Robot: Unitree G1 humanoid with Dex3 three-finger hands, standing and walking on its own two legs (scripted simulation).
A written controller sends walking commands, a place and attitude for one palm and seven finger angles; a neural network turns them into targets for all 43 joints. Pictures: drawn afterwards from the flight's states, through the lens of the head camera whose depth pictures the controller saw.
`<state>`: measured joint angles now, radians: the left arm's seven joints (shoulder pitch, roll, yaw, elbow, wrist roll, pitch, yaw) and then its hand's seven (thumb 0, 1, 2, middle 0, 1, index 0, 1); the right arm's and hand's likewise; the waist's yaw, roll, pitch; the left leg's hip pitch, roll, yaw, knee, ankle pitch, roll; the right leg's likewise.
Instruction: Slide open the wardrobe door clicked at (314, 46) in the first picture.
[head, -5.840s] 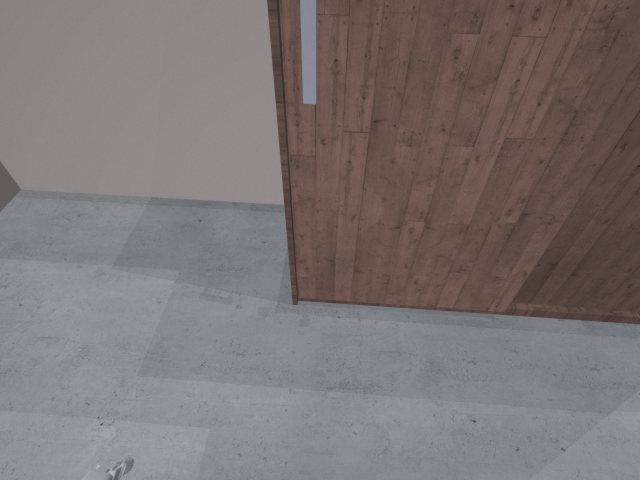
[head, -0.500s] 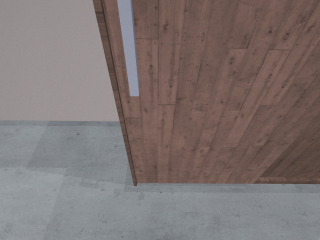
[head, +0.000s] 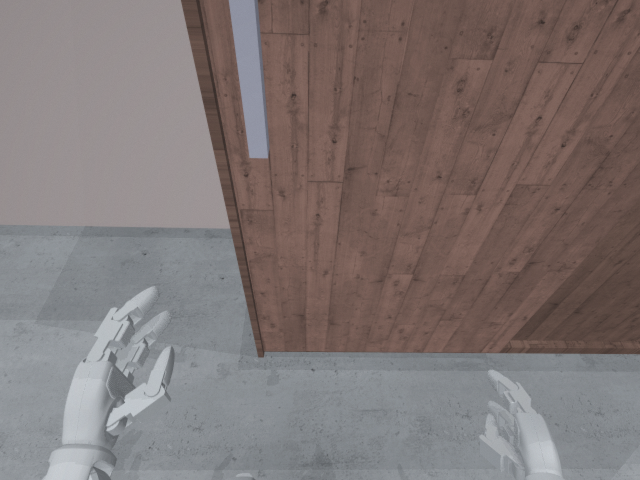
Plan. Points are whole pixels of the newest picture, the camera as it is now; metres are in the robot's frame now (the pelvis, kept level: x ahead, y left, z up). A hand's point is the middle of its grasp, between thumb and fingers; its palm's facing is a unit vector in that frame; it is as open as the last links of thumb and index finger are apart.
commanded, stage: raise the hand with hooked fingers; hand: left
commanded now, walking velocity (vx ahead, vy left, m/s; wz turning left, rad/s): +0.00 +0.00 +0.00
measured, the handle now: (251, 48) +0.55 +0.12 +0.26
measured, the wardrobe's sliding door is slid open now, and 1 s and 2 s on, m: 0.00 0.00 0.00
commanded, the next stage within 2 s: move the hooked fingers beside the handle in 1.76 s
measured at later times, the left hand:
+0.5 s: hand (66, 363) +0.21 +0.25 +0.11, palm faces +0.14 -0.99 -0.06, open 11.1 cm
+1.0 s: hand out of the picture +0.24 +0.29 +0.22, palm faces +0.16 -0.98 -0.08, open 13.7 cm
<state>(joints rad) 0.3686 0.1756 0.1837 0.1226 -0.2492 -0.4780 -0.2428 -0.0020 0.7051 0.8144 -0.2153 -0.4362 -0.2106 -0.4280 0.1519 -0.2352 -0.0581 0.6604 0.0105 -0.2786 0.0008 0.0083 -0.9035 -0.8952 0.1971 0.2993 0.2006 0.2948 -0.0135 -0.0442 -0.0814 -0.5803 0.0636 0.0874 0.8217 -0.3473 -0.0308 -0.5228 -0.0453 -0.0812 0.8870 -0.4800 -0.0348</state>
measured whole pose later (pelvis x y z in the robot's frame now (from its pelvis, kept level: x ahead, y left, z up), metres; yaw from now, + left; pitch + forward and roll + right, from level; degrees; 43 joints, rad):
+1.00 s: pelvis +0.00 +0.02 +0.04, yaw +2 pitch -4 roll -1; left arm 0.00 0.40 0.38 -0.09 -0.34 0.19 -0.31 -0.01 -0.43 0.33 -0.30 -1.16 -0.29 -1.15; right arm 0.15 -0.24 0.09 0.66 0.08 -0.28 -0.13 0.01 -0.90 -0.90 0.20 0.30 0.20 0.30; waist 0.09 0.05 0.00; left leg -0.21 0.04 0.05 0.49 -0.21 0.00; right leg -0.10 -0.03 -0.13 0.46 -0.29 0.00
